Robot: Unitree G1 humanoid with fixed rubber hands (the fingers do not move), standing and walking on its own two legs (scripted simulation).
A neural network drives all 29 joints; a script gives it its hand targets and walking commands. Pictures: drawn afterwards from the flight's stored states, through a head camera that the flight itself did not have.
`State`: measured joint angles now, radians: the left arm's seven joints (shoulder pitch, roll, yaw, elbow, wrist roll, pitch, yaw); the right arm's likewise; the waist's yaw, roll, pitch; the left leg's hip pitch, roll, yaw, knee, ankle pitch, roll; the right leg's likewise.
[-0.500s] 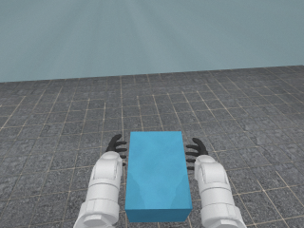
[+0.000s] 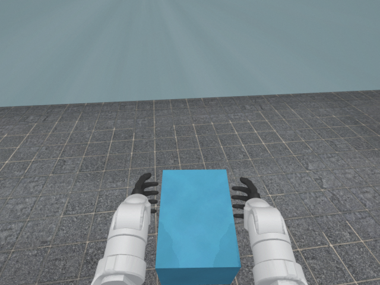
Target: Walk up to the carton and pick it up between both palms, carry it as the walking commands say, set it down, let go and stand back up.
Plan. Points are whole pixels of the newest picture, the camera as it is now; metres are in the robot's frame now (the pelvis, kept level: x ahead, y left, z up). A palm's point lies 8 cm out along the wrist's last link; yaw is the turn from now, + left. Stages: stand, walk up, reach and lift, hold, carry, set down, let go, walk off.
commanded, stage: reach and lift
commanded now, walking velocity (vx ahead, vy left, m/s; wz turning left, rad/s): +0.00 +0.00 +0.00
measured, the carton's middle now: (195, 224) +0.32 +0.00 -0.03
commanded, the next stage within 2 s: hold in 0.06 s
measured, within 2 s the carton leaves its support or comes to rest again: neither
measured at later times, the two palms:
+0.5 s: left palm (137, 205) +0.30 +0.13 +0.06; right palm (252, 209) +0.29 -0.12 +0.06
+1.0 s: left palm (137, 205) +0.30 +0.13 +0.06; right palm (253, 210) +0.29 -0.13 +0.06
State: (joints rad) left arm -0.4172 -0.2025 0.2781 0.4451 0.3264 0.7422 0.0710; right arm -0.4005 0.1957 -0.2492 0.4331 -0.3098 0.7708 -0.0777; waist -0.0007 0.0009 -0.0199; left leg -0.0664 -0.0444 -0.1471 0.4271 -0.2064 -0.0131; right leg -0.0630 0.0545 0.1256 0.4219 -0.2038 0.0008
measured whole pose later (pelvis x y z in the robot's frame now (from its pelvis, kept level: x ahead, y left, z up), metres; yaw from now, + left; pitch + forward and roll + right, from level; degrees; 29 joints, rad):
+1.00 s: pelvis +0.00 +0.00 +0.00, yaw +0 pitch -9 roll +0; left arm -0.39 -0.19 0.25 0.43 0.31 0.74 0.07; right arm -0.38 0.19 -0.23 0.42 -0.29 0.77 -0.08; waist -0.01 0.00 -0.03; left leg -0.08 -0.04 -0.13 0.44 -0.21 -0.01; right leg -0.07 0.05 0.12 0.42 -0.20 0.00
